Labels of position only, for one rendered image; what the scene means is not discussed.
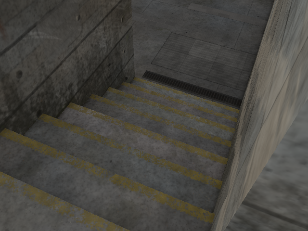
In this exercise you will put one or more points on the stairs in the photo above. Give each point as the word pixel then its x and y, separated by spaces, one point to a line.
pixel 144 156

